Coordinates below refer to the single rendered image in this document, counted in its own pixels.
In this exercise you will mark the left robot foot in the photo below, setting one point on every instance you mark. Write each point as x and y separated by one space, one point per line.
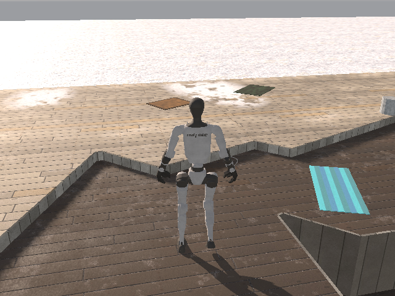
181 248

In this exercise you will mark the left robot upper arm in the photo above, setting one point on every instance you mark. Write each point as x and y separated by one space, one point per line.
178 130

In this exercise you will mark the robot left thigh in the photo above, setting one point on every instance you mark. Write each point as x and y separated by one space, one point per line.
182 181

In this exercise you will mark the robot left forearm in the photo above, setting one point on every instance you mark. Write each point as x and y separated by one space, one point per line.
164 162

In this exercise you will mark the robot right hand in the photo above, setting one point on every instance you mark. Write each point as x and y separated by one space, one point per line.
228 174

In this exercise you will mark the robot left hand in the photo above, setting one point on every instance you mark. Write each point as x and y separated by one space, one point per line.
164 174

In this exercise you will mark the right robot upper arm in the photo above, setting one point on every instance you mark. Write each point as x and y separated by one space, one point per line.
216 130

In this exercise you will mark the robot right forearm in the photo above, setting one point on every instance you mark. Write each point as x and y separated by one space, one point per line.
229 163

